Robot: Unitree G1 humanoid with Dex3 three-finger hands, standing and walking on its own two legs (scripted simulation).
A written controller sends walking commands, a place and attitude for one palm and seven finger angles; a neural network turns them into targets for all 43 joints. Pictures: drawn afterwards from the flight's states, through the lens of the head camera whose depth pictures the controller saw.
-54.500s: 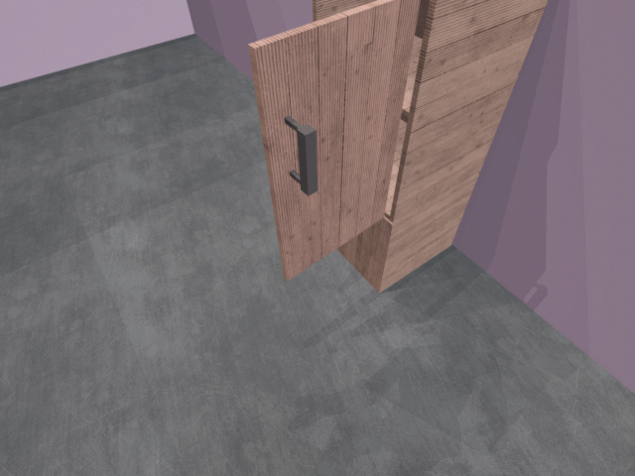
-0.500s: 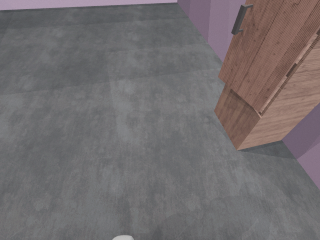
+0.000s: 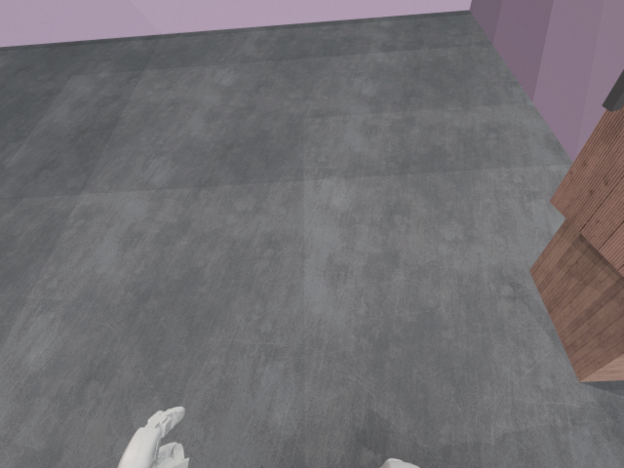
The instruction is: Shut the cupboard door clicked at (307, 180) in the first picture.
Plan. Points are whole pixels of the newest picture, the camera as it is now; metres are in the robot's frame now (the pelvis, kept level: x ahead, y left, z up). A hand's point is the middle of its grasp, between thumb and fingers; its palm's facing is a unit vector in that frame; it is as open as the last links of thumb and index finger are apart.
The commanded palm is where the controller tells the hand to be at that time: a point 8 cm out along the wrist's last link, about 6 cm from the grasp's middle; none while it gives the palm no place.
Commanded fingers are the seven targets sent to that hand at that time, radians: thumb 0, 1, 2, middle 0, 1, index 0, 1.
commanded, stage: walk to a spot facing it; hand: left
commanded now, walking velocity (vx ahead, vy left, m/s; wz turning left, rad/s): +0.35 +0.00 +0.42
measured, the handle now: out of the picture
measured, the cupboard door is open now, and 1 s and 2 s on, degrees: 16 16 16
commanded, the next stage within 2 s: turn to face it in 0.50 s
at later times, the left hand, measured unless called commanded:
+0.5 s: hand out of the picture +0.09 +0.20 -0.17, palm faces +0.33 -0.93 -0.18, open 7.4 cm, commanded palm none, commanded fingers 0.00 0.90 0.90 -0.20 -0.30 -0.20 -0.30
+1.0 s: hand (196, 277) +0.48 +0.26 -0.16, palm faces +0.14 -0.97 -0.20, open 7.4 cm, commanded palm none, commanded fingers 0.00 0.90 0.90 -0.20 -0.30 -0.20 -0.30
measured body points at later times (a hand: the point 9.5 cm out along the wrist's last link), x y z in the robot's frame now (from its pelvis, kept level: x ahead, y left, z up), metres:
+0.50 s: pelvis +0.22 +0.05 -0.01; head +0.28 +0.07 +0.43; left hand +0.08 +0.24 -0.16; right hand +0.43 -0.15 -0.14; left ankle +0.29 +0.12 -0.72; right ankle +0.10 -0.11 -0.64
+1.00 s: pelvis +0.41 +0.07 +0.00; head +0.46 +0.07 +0.45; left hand +0.47 +0.31 -0.14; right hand +0.42 -0.16 -0.16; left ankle +0.29 +0.12 -0.71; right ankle +0.46 -0.02 -0.72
